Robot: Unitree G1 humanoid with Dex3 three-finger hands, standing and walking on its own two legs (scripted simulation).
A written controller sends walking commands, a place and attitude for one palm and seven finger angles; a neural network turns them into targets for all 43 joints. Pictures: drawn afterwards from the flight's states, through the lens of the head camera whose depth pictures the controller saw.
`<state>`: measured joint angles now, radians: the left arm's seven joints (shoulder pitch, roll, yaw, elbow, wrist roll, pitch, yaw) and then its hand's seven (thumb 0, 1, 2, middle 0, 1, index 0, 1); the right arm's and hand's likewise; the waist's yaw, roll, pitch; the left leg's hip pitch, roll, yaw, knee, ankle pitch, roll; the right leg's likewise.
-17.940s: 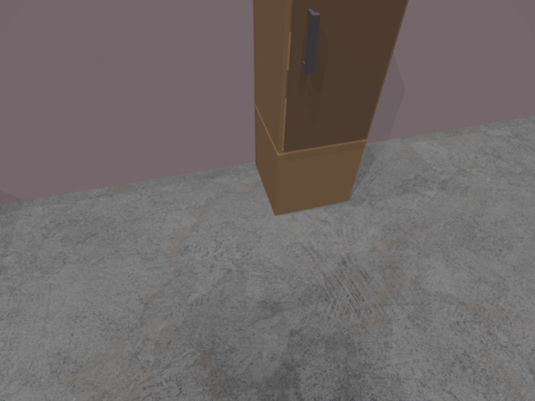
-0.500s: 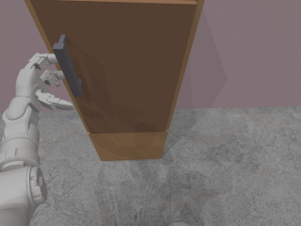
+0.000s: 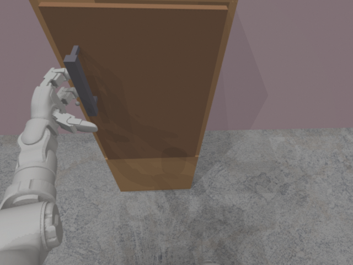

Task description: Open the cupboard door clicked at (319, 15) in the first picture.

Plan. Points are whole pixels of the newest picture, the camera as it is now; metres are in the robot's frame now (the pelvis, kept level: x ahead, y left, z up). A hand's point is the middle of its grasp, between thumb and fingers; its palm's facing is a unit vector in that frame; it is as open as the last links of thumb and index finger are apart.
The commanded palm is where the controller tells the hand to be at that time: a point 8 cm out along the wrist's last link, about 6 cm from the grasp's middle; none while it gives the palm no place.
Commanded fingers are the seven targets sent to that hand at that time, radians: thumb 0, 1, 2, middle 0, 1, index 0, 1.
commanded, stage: slide the fingers in behind the handle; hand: left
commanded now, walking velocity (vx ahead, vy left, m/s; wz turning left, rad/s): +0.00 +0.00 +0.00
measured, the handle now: (85, 83) +0.51 +0.22 +0.11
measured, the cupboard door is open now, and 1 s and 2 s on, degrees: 0 0 34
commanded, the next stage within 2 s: close the thumb around the handle in 0.40 s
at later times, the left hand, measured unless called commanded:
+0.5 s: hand (85, 102) +0.45 +0.20 +0.11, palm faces +0.03 -1.00 +0.01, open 14.1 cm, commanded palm +0.42 +0.25 +0.11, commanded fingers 0.00 -0.44 0.32 -0.30 -1.21 -0.30 -1.21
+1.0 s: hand (87, 101) +0.45 +0.20 +0.11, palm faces +0.03 -1.00 -0.01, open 7.6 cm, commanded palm +0.42 +0.25 +0.11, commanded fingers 0.00 0.90 0.90 -0.40 -1.35 -0.40 -1.35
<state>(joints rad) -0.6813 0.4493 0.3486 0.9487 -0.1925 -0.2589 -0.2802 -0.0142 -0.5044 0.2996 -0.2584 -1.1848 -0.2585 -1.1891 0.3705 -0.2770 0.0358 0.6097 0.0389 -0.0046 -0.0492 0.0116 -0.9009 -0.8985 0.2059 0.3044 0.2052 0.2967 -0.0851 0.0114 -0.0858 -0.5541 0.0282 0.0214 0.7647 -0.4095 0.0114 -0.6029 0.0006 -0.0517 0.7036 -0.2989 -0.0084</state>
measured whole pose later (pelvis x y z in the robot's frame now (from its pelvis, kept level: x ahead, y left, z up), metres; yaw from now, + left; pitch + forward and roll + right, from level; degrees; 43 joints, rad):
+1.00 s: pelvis +0.00 +0.00 +0.00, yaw +0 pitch +12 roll -1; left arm -0.73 0.42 0.33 0.99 -0.16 -0.28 -0.25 0.00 0.42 0.70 -0.35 -1.30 -0.36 -1.30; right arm 0.37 -0.28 0.04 0.62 0.03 -0.01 -0.05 0.01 -0.90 -0.90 0.21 0.30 0.21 0.30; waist -0.09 0.01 -0.08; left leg -0.57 0.02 0.03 0.77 -0.41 0.01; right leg -0.62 0.00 -0.05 0.72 -0.30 -0.01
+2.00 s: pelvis +0.03 -0.01 +0.01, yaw -1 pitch +4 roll +0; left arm 0.27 -0.03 -0.10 -0.26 -0.08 0.04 0.34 0.03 0.64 0.71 -0.29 -1.26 -0.33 -1.28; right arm 0.15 -0.18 0.04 0.51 -0.02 0.02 0.01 0.02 -0.90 -0.90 0.20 0.30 0.20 0.30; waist 0.00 0.04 -0.09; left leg -0.30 0.03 0.04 0.64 -0.41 0.00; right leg -0.38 0.01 -0.03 0.64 -0.33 -0.02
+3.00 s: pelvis -0.02 -0.02 +0.02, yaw +3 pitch -2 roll +0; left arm 0.07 -0.09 -0.23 -0.02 0.06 0.04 0.55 0.00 -0.39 0.35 -0.29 -1.12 -0.30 -1.12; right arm 0.14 -0.17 0.04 0.61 -0.04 0.04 -0.03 0.02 -0.90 -0.90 0.20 0.30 0.20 0.30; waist 0.02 0.03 -0.02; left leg -0.25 0.01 -0.02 0.62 -0.33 -0.01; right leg -0.29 -0.01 -0.09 0.59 -0.26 -0.03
